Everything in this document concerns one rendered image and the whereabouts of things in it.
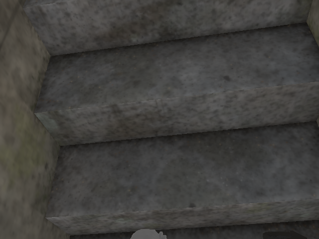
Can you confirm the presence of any robot left thigh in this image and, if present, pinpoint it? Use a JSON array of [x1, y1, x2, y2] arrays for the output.
[[131, 229, 166, 239]]

